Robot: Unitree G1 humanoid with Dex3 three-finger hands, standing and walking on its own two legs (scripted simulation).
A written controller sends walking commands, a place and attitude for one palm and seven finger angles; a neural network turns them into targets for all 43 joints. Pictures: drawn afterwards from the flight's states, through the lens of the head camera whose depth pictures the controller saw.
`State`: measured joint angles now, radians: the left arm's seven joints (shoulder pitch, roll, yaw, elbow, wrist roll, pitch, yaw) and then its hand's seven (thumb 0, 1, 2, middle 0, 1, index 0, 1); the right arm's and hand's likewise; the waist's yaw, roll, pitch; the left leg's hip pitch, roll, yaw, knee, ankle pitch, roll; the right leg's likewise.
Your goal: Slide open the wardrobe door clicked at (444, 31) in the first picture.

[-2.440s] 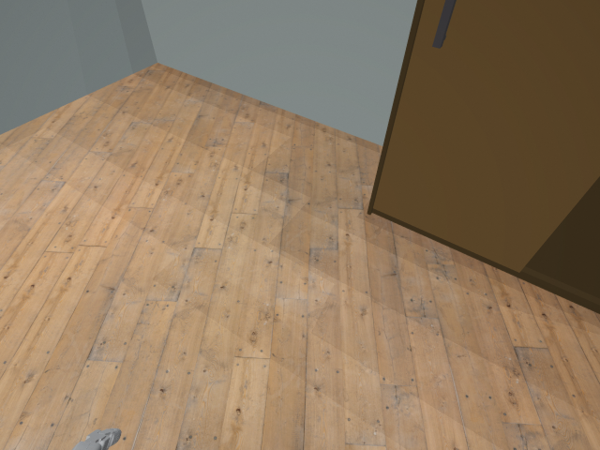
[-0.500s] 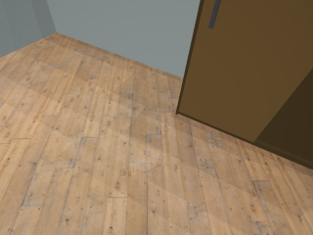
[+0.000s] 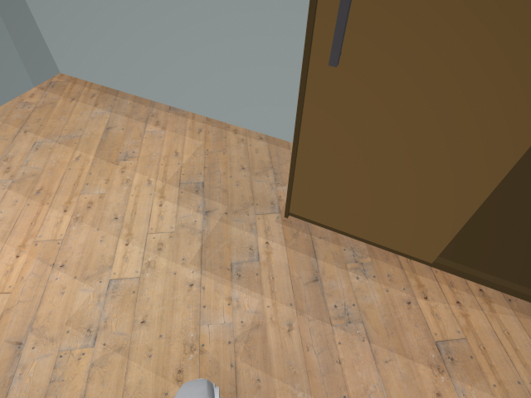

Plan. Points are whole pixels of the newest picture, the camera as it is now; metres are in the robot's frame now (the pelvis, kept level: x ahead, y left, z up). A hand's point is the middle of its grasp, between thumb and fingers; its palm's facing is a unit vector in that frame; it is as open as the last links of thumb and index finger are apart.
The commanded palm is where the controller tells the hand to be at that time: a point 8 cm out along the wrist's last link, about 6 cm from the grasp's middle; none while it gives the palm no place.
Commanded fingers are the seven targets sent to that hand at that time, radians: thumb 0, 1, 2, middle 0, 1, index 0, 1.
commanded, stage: walk to a spot facing it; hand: left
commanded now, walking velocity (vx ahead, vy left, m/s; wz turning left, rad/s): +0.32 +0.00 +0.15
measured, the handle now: (344, 17) +0.95 -0.18 +0.17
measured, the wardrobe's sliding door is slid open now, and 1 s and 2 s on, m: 0.00 0.00 0.00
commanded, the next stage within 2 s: turn to face it in 0.10 s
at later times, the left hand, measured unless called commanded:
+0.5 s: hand (145, 358) +0.22 +0.23 -0.17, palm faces -0.02 -0.99 -0.17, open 7.4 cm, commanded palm none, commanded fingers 0.00 0.90 0.90 -0.20 -0.30 -0.20 -0.30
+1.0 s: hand (190, 278) +0.38 +0.17 -0.16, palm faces -0.24 -0.95 -0.21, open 7.4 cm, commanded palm none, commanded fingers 0.00 0.90 0.90 -0.20 -0.30 -0.20 -0.30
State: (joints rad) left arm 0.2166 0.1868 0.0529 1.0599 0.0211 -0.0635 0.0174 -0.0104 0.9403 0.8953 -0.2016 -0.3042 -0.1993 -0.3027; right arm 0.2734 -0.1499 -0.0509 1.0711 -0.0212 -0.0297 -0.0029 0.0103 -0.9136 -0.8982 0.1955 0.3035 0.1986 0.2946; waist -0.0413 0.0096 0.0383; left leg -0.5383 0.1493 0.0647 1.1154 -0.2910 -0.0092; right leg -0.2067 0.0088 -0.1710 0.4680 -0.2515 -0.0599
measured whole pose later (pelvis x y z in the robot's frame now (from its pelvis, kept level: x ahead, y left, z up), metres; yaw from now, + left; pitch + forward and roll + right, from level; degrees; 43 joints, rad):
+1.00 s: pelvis +0.25 +0.02 +0.00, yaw -17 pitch +0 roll +0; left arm 0.18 0.16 0.05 0.97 0.02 0.02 0.01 0.00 0.90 0.90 -0.20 -0.30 -0.20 -0.30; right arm 0.17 -0.20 -0.05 0.99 -0.01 0.04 -0.02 0.01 -0.91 -0.90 0.20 0.30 0.20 0.29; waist 0.00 0.01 0.04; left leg -0.41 0.09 0.05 0.88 -0.41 -0.08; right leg -0.29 0.02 -0.05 0.48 -0.19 -0.05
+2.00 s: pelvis +0.40 -0.09 +0.00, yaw -22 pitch -1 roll -1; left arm 0.32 0.14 0.03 1.12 0.02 -0.06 0.02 -0.02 0.93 0.90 -0.20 -0.30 -0.20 -0.30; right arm 0.16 -0.18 -0.06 1.03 -0.02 -0.02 0.01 0.01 -0.93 -0.90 0.19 0.30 0.20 0.29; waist 0.01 0.03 0.03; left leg -0.46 0.11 0.12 0.73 -0.26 -0.03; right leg -0.06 0.01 -0.18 0.38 -0.30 -0.03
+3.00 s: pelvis +0.39 -0.08 +0.00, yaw -23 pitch +0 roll +0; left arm 0.27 0.17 0.03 1.14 0.01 0.02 0.03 0.00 0.91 0.90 -0.20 -0.30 -0.20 -0.30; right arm 0.30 -0.11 0.00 1.12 -0.01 0.00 -0.03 0.01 -0.91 -0.90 0.20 0.30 0.20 0.30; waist 0.02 -0.03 0.02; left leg -0.10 0.02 0.08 0.43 -0.32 0.01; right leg -0.23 -0.07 -0.08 0.44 -0.20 0.04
